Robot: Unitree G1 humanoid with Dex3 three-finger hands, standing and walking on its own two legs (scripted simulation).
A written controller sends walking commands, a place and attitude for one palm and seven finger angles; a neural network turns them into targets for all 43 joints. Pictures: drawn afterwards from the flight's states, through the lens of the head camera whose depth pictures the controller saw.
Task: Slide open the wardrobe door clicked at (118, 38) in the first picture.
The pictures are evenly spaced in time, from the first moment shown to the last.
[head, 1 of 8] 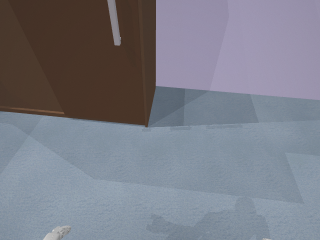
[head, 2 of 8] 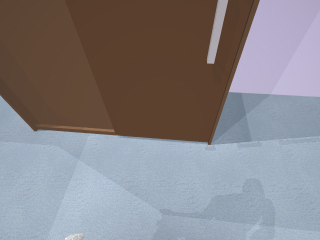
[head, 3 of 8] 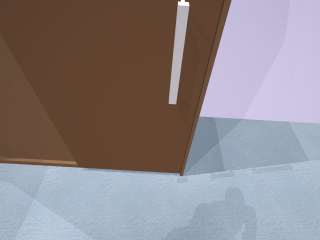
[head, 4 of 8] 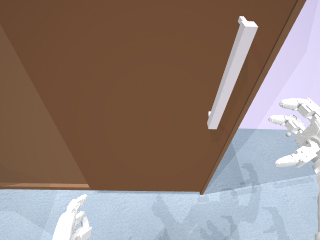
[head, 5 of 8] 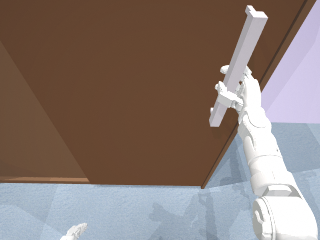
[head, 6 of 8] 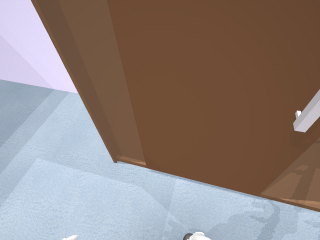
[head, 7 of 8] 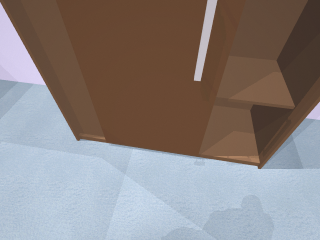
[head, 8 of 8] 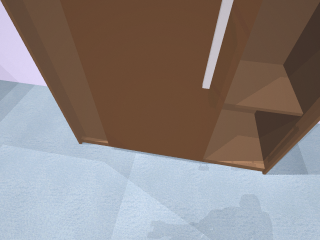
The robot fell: no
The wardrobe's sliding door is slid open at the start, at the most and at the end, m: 0.00 0.43 0.42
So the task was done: yes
